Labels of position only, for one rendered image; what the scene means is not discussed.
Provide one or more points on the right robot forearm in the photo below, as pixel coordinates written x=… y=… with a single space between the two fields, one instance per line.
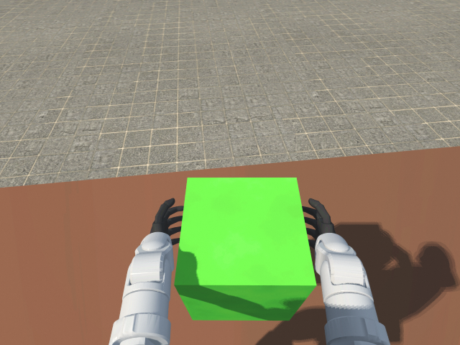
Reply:
x=347 y=296

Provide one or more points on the left robot hand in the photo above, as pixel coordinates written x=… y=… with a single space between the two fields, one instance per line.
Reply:
x=162 y=220

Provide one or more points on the carton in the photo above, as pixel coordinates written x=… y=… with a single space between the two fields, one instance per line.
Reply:
x=243 y=253

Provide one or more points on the left robot forearm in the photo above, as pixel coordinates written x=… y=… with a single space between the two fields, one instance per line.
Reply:
x=143 y=317

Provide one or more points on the right robot hand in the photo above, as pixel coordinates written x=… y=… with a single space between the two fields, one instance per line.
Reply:
x=322 y=222

